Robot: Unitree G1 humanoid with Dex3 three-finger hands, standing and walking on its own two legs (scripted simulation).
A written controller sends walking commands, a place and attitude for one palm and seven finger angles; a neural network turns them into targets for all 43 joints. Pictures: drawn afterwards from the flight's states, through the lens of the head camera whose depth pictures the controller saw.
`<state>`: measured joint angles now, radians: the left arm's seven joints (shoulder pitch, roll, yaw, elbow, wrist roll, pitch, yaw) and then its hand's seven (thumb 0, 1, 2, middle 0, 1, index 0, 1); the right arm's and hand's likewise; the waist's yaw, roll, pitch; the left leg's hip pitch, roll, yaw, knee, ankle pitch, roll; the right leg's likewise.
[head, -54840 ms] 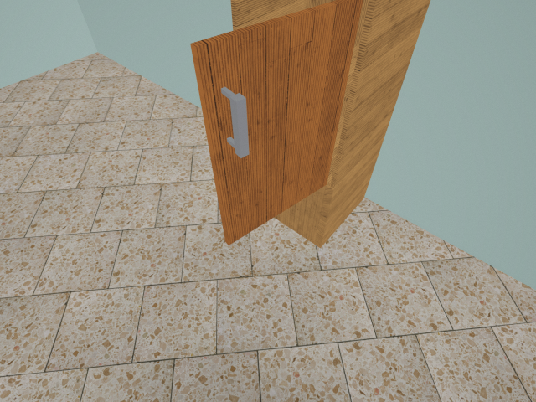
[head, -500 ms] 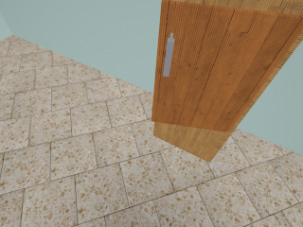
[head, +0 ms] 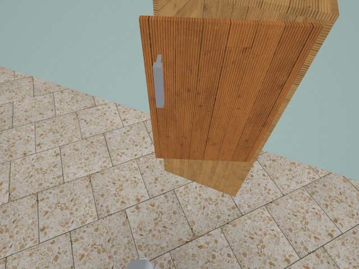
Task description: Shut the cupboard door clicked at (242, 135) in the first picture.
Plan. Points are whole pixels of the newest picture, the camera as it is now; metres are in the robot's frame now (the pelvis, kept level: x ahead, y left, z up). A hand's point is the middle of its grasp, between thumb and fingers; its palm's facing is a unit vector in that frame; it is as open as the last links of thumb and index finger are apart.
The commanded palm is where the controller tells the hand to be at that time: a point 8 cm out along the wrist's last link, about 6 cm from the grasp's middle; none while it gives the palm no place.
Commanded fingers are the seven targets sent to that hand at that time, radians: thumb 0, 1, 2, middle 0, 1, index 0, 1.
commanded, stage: take the last steps up to it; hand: left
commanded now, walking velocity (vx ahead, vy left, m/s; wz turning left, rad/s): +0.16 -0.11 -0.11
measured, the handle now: (159, 82) +0.56 +0.09 +0.09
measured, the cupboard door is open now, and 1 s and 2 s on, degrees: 20 20 20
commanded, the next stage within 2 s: come to a stop and stand still in 0.06 s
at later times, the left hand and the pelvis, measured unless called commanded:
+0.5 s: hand (135, 247) +0.20 +0.13 -0.17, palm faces -0.07 -0.97 -0.24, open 7.4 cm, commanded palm none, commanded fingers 0.00 0.90 0.90 -0.20 -0.30 -0.20 -0.30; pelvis +0.10 -0.05 -0.01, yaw -3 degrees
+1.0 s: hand out of the picture +0.10 +0.15 -0.17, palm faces -0.01 -0.97 -0.23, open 7.4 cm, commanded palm none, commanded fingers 0.00 0.90 0.90 -0.20 -0.30 -0.20 -0.30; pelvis +0.08 -0.04 +0.00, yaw -3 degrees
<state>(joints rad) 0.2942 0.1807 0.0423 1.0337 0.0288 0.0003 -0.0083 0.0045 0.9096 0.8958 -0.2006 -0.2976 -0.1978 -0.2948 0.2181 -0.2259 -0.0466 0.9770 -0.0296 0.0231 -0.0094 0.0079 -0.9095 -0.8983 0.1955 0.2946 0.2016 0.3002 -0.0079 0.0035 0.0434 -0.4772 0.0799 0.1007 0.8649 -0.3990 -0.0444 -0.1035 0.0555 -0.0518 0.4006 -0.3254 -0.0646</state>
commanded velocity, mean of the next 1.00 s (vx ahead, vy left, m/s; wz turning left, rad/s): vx -0.07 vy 0.03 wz -0.01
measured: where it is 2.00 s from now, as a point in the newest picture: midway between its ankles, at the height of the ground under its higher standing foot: outside the picture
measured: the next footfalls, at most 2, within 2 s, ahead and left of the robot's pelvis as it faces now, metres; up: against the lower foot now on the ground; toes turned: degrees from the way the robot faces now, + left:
left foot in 0.08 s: +0.12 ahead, +0.10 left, +0.00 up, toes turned +6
right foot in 0.40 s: +0.16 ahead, -0.19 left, +0.00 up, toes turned -5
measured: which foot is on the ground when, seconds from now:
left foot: up 0.00-0.06, down 0.08-0.42, up 0.44-0.70, down 0.72-1.00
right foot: down 0.00-0.08, up 0.10-0.38, down 0.40-0.72, up 0.74-0.94, down 0.96-1.00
